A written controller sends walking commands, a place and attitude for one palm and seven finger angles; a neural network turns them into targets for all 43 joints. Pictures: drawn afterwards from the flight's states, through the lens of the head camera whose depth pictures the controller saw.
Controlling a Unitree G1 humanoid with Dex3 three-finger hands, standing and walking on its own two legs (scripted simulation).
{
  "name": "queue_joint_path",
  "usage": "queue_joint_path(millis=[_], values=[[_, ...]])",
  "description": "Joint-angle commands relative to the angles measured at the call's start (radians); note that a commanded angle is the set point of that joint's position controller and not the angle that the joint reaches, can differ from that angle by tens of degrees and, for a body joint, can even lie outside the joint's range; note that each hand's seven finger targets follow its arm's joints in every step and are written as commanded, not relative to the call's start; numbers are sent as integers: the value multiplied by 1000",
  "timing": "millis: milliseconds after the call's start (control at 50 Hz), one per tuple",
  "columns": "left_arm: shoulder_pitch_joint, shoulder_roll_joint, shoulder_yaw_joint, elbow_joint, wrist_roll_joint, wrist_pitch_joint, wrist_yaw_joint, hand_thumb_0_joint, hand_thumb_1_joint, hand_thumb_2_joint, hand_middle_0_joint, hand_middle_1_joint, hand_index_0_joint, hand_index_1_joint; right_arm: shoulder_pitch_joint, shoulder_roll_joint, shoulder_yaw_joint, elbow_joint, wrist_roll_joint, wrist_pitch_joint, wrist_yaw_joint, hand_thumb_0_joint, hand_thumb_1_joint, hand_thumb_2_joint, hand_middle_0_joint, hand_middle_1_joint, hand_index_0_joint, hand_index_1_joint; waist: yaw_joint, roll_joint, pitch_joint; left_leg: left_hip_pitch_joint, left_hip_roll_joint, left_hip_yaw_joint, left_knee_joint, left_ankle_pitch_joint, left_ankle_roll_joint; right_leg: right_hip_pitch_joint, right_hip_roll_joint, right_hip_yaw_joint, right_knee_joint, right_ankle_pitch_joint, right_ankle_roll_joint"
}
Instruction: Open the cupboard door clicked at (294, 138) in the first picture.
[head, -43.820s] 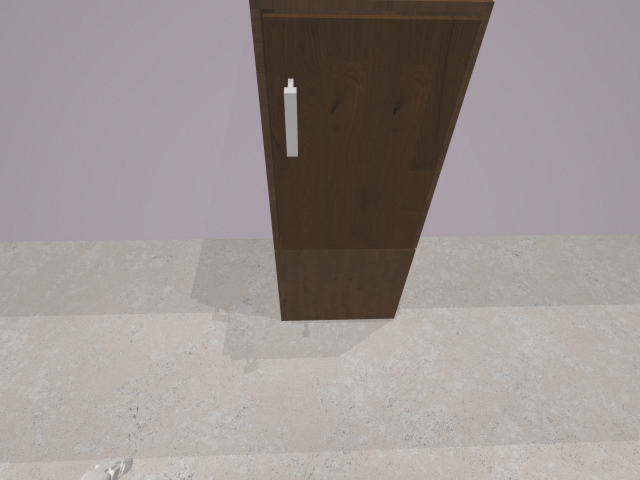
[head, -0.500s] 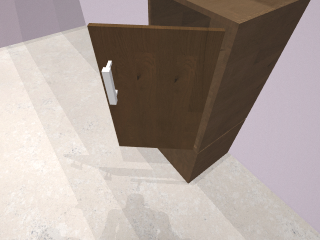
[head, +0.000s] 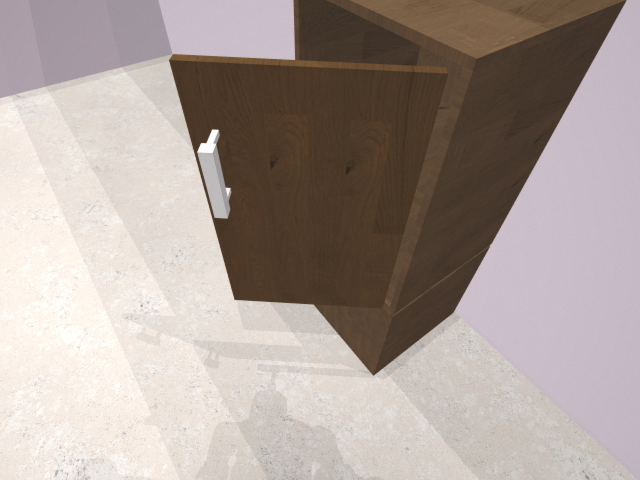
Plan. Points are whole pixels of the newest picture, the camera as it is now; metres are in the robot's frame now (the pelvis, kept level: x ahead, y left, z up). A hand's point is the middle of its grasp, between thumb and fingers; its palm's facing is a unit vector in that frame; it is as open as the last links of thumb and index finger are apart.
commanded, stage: look again from close up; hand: left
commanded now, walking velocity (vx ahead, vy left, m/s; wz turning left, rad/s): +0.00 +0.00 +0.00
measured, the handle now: (218, 175) +0.53 +0.20 +0.07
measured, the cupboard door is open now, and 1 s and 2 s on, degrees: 50 50 50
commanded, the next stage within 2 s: raise the hand with hooked fingers in 0.42 s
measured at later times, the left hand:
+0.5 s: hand out of the picture -0.01 +0.17 -0.18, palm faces +0.02 -0.98 -0.19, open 7.4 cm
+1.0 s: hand out of the picture +0.12 +0.20 -0.06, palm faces +0.08 -1.00 +0.03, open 8.9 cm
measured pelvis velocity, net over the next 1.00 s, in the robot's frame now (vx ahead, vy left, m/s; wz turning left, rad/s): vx -0.06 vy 0.00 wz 0.04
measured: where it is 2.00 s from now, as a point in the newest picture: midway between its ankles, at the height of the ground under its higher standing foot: outside the picture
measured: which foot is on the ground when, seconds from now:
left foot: down 0.00-1.00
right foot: down 0.00-1.00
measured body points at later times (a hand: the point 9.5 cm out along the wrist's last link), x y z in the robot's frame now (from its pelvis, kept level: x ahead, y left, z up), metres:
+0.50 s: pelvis -0.01 +0.00 +0.00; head +0.01 +0.00 +0.45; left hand -0.01 +0.22 -0.16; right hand +0.00 -0.22 -0.16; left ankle -0.02 +0.12 -0.74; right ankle -0.05 -0.08 -0.74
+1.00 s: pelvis -0.06 +0.00 -0.07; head -0.02 +0.02 +0.38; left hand +0.11 +0.25 -0.05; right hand +0.18 -0.24 -0.09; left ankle -0.02 +0.12 -0.74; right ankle -0.05 -0.08 -0.74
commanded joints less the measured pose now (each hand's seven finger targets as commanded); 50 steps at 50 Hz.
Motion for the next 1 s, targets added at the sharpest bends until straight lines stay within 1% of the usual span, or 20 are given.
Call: queue_joint_path(millis=[0,480,500,520,540,560,580,600,620,660,680,700,720,740,760,800,860,900,960,980], values=[[61,124,21,-25,3,-17,12,0,900,900,-200,-300,-200,-300,43,-114,-20,-33,4,-14,-12,0,-900,-900,200,300,200,300,3,10,-27,39,104,-89,-33,250,29,-24,-157,127,-55,397,14],[115,73,11,-1,2,-15,14,0,900,900,-200,-300,-200,-300,96,-69,-15,-2,4,-10,-13,0,-900,-900,200,300,200,300,5,15,18,12,96,-93,-51,175,27,-53,-151,128,-89,281,15],[195,67,13,30,16,-39,57,0,900,900,-200,-300,-200,-300,9,-88,-21,-79,14,-17,-2,0,-900,-900,200,300,200,300,27,31,73,-100,85,-31,202,165,-2,-80,-226,201,-65,790,92],[-526,297,103,-1477,-211,-246,31,0,877,890,-202,-315,-202,-315,65,-268,-42,-432,64,-157,-47,0,-900,-900,200,300,200,300,-100,208,-421,182,-23,-57,34,281,42,23,-129,126,32,617,37],[-178,243,112,-1253,-128,-197,68,0,853,880,-203,-330,-203,-330,-26,-171,-14,-388,48,-233,-75,0,-900,-900,200,300,200,300,3,388,-409,232,-3,-33,25,451,54,8,-61,103,67,404,3],[-151,194,85,-1195,-145,-151,119,0,830,870,-205,-345,-205,-345,-19,-180,-42,-341,60,-255,-79,0,-900,-900,200,300,200,300,-34,324,-311,130,8,-45,51,365,26,-79,-51,45,45,229,12],[142,-65,-18,-909,-154,-58,104,0,807,860,-207,-360,-207,-360,25,-129,-50,-327,69,-246,-72,0,-900,-900,200,300,200,300,-54,125,-170,34,34,-65,49,320,41,-123,-51,3,48,221,31],[-3,-50,-33,-1137,-205,-94,76,0,783,850,-208,-375,-208,-375,2,-170,-47,-414,82,-256,-69,0,-900,-900,200,300,200,300,-45,66,-99,-15,16,-95,65,237,47,-157,-55,-4,55,218,43],[13,26,36,-1139,-205,-141,57,0,760,840,-210,-390,-210,-390,-17,-198,-62,-432,76,-271,-75,0,-900,-900,200,300,200,300,-64,-45,-98,-40,7,-88,101,167,51,-228,-48,-6,48,166,49],[41,23,54,-1014,-193,-238,9,0,713,820,-213,-420,-213,-420,-5,-211,-66,-481,47,-290,-67,0,-900,-900,200,300,200,300,-79,-153,-26,-156,-19,-95,189,77,50,-367,-51,0,84,59,63],[68,-9,69,-936,-195,-290,-25,0,690,810,-215,-435,-215,-435,0,-204,-73,-493,33,-286,-57,0,-900,-900,200,300,200,300,-61,-241,-33,-231,-25,-102,226,48,36,-422,-46,-9,127,17,65],[204,-59,66,-841,-211,-346,-77,0,667,800,-217,-450,-217,-450,-33,-197,-78,-522,25,-289,-44,0,-900,-900,200,300,200,300,-14,-298,-9,-327,-29,-98,265,6,25,-462,-43,-4,176,-13,65],[274,-49,95,-816,-232,-411,-132,0,643,790,-218,-465,-218,-465,-53,-200,-83,-546,24,-291,-30,0,-900,-900,200,300,200,300,18,-331,-37,-411,-31,-96,307,-19,15,-467,-47,14,222,-23,63],[337,-39,118,-822,-253,-473,-199,0,620,780,-220,-480,-220,-480,-68,-201,-90,-575,22,-292,-14,0,-900,-900,200,300,200,300,47,-307,-83,-462,-40,-87,347,-20,6,-443,-57,40,265,22,61],[390,13,177,-784,-266,-514,-274,0,597,770,-222,-495,-222,-495,-66,-206,-99,-601,30,-287,8,0,-900,-900,200,300,200,300,80,-208,-133,-470,-51,-78,380,24,-5,-393,-70,67,318,135,47],[332,84,221,-860,-282,-577,-391,0,550,750,-225,-525,-225,-525,-93,-218,-102,-670,37,-279,27,0,-900,-900,200,300,200,300,74,-69,-233,-499,-64,-51,442,55,-9,-361,-86,85,389,236,37],[221,197,324,-1040,-295,-516,-385,0,480,720,-230,-570,-230,-570,-112,-206,-101,-756,41,-241,16,0,-900,-900,200,300,200,300,91,21,-322,-517,-66,-29,469,19,11,-365,-77,115,397,120,42],[91,167,302,-1196,-312,-501,-340,0,433,700,-233,-600,-233,-600,-104,-187,-94,-795,45,-226,2,0,-900,-900,200,300,200,300,50,62,-327,-489,-55,-35,478,-21,24,-426,-61,113,379,0,43],[-161,179,269,-1428,-295,-568,-261,0,363,670,-238,-645,-238,-645,-41,-178,-77,-765,29,-225,-18,0,-900,-900,200,300,200,300,-30,129,-315,-440,-19,-91,509,-35,38,-545,-30,85,413,-42,33],[-170,167,245,-1457,-280,-592,-250,0,340,660,-240,-660,-240,-660,-32,-172,-75,-756,28,-232,-25,0,-900,-900,200,300,200,300,-39,154,-327,-424,-13,-100,515,-38,42,-564,-27,83,413,-55,28]])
